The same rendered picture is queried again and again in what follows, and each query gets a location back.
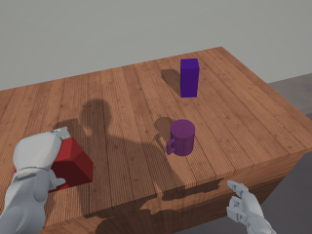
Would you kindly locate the table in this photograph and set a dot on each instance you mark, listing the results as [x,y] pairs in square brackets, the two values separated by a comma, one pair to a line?
[121,117]

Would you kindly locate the left robot hand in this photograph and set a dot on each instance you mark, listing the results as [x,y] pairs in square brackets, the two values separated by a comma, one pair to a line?
[40,151]

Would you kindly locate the robot left forearm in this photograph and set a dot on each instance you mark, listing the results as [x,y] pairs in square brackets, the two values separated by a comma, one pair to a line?
[24,202]

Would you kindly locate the right robot hand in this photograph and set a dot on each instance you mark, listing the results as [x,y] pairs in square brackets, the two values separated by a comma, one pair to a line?
[247,206]

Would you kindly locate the robot right forearm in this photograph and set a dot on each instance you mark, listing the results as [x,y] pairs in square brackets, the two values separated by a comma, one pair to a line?
[259,225]

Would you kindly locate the sponge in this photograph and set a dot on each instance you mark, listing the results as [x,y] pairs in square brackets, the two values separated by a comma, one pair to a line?
[72,164]

